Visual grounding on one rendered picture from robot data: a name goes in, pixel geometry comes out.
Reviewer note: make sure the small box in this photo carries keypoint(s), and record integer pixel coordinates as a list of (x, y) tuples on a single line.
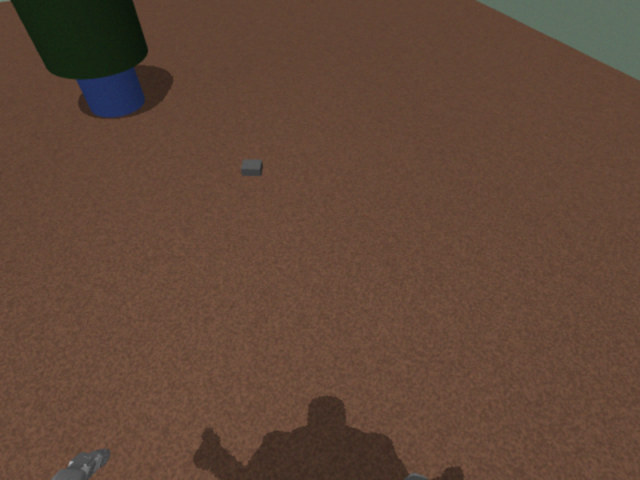
[(251, 167)]

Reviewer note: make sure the left robot hand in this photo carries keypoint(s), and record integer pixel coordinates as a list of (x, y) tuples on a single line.
[(82, 466)]

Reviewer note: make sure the potted plant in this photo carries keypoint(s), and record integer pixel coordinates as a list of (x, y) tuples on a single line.
[(96, 42)]

